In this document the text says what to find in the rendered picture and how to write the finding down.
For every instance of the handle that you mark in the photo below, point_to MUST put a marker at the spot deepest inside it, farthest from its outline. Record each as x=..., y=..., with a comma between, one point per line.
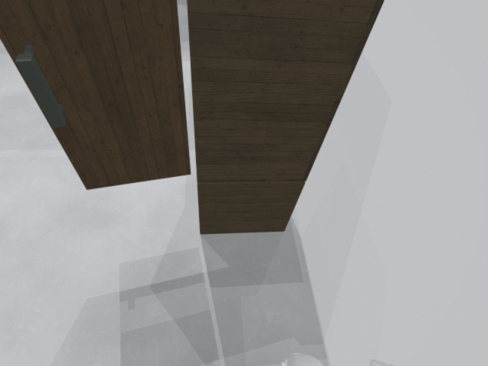
x=35, y=78

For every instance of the cupboard door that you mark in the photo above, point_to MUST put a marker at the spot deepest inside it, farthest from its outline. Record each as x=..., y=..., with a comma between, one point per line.
x=115, y=67

